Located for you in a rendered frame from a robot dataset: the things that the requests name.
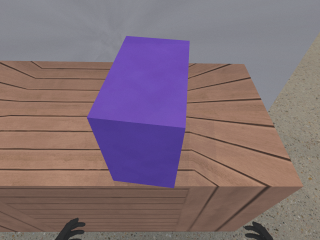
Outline carton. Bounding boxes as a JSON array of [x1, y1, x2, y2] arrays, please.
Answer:
[[87, 36, 190, 188]]

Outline right robot hand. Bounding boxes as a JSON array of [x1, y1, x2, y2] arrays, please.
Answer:
[[244, 221, 273, 240]]

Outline left robot hand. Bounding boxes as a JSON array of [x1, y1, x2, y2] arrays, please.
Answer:
[[55, 218, 86, 240]]

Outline pedestal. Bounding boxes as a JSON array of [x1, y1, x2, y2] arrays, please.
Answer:
[[0, 60, 303, 232]]

